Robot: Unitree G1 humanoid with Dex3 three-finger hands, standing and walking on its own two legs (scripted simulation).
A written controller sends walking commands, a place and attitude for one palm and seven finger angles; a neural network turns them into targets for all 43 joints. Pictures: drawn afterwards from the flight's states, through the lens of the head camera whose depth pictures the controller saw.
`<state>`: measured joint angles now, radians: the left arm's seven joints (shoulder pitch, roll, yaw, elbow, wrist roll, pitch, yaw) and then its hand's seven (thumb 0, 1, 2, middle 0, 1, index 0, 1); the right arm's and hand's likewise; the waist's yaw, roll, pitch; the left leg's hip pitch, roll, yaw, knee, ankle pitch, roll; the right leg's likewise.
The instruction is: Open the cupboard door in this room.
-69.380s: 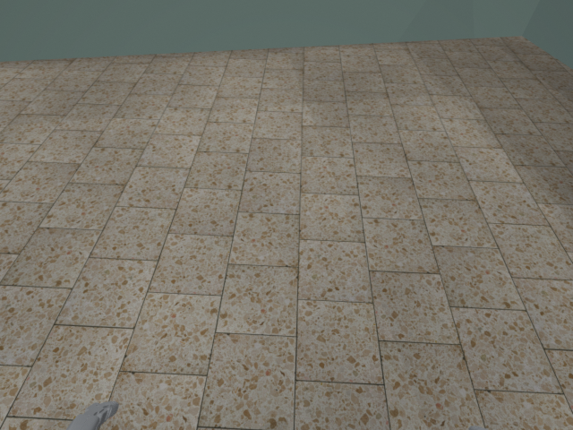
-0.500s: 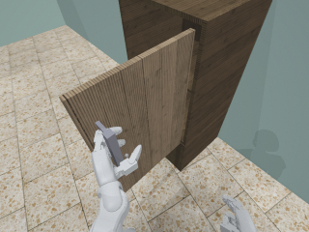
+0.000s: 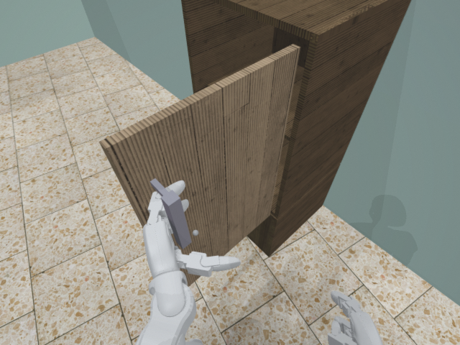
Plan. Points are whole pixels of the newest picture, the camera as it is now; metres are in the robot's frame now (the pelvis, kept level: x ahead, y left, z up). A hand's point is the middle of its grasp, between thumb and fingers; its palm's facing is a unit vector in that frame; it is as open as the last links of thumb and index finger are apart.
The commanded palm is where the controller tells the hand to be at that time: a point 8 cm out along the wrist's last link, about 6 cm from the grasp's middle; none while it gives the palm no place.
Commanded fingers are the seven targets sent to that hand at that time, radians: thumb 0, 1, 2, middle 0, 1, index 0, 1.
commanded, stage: slide the hand sideways off the handle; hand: left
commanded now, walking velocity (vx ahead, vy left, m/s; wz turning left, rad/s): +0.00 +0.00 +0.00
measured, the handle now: (171, 214) +0.32 +0.12 +0.06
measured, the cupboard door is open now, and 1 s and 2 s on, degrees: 90 94 94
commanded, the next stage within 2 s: draw the hand back to the body in 1.28 s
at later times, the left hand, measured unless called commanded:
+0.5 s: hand (195, 261) +0.24 +0.07 +0.06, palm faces -0.05 -1.00 +0.03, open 16.2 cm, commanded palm +0.21 +0.13 +0.06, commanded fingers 0.00 -0.50 0.30 -0.15 -0.30 -0.15 -0.30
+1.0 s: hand (170, 285) +0.21 +0.10 +0.06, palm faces -0.02 -1.00 -0.01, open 16.1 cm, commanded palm +0.17 +0.16 +0.06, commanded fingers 0.00 -0.50 0.30 -0.15 -0.30 -0.15 -0.30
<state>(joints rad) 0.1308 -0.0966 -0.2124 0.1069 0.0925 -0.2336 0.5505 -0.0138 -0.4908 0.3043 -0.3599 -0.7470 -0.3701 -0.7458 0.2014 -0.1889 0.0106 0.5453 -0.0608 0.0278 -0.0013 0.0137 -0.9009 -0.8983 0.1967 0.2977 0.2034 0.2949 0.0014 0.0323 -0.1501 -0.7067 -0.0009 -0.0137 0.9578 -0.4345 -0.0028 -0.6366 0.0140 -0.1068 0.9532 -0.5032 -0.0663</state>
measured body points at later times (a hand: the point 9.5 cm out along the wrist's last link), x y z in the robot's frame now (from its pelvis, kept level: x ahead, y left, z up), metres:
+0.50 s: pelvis -0.01 +0.03 -0.01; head +0.02 +0.02 +0.44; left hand +0.24 +0.13 +0.06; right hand +0.15 -0.20 -0.09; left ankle +0.02 +0.12 -0.68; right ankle -0.01 -0.08 -0.68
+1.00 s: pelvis +0.00 +0.02 -0.01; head +0.05 +0.00 +0.43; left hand +0.20 +0.16 +0.06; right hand +0.18 -0.20 -0.09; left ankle +0.02 +0.12 -0.68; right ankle -0.01 -0.08 -0.68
